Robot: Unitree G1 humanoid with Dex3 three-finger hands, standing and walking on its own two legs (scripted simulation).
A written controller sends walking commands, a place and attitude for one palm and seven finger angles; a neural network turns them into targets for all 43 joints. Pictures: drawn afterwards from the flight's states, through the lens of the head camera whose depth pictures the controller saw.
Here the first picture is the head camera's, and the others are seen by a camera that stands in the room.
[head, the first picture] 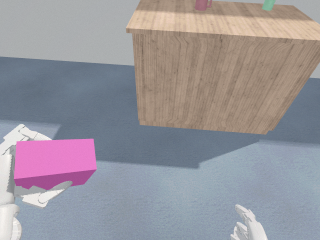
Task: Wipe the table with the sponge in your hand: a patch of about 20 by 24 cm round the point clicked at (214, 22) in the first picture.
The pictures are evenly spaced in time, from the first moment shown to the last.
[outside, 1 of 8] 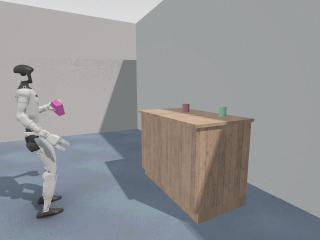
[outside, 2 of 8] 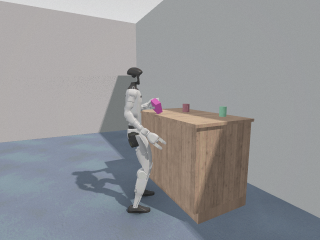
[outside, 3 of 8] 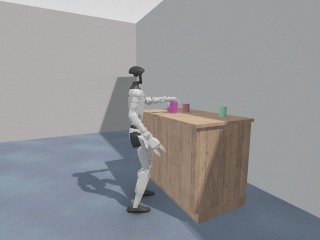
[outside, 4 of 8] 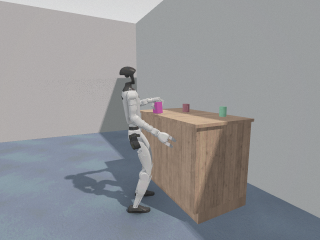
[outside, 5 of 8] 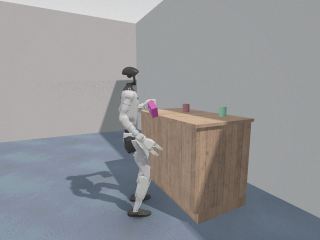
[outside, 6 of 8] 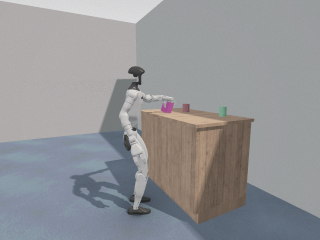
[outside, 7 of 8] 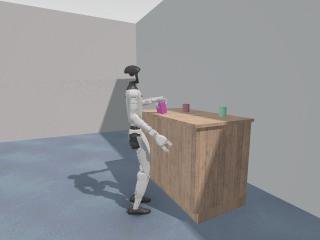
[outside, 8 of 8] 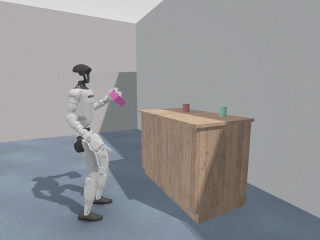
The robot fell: no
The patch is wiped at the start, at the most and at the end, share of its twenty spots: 0.00 1.00 1.00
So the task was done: yes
